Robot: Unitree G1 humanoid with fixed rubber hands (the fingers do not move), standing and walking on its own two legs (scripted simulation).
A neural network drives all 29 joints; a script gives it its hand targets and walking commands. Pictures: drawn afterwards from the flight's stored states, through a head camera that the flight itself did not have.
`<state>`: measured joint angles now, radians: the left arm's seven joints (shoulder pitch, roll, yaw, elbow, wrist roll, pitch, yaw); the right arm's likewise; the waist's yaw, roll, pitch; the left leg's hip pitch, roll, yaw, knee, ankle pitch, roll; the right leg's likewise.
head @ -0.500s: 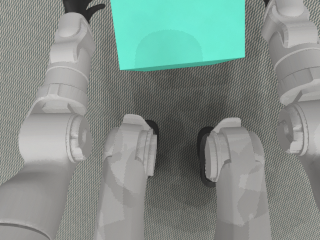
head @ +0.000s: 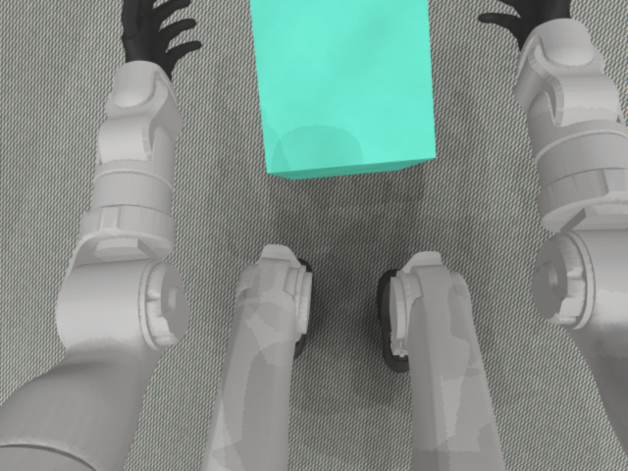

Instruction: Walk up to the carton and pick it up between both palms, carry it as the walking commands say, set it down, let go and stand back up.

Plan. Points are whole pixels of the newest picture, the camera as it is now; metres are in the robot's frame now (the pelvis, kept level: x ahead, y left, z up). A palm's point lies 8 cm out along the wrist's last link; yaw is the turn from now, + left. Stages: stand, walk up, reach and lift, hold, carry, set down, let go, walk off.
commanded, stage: set down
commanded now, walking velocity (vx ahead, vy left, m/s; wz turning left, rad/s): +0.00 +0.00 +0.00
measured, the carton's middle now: (341, 105) +0.52 +0.02 -0.32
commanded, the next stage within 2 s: let go in 0.82 s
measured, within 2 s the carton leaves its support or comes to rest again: neither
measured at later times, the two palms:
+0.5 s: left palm out of the picture +0.51 +0.23 +0.04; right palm out of the picture +0.55 -0.18 +0.04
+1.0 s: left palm out of the picture +0.48 +0.23 +0.10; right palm out of the picture +0.51 -0.18 +0.10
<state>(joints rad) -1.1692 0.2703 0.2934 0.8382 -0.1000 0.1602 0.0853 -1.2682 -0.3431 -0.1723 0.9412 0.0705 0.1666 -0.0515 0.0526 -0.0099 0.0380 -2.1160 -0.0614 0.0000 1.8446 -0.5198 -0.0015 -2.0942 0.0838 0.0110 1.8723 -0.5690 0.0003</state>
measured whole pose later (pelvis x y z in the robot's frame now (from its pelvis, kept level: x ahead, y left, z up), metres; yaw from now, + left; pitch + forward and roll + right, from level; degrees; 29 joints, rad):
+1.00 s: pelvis +0.05 +0.00 +0.22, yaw +0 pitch +42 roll +0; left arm -0.79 0.19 0.32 0.71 0.10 0.10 -0.03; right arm -0.86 -0.20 -0.28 0.76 -0.12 0.12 -0.02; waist 0.03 -0.01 -0.05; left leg -1.37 -0.05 -0.04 0.90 -0.27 0.01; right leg -1.35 0.06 0.05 0.92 -0.30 0.00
